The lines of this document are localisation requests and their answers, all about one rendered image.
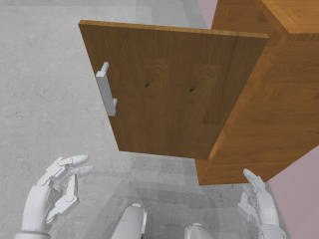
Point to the robot left hand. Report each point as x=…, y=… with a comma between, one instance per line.
x=38, y=214

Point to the robot thigh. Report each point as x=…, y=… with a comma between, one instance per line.
x=198, y=232
x=132, y=224

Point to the cupboard door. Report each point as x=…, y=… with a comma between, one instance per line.
x=175, y=86

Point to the handle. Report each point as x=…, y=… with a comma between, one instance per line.
x=105, y=90

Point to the robot left thigh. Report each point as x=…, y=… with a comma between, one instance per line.
x=132, y=224

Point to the robot right forearm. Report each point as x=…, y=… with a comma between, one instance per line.
x=270, y=231

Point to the robot right hand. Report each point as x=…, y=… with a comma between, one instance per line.
x=263, y=210

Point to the robot right thigh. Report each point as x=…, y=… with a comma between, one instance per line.
x=198, y=232

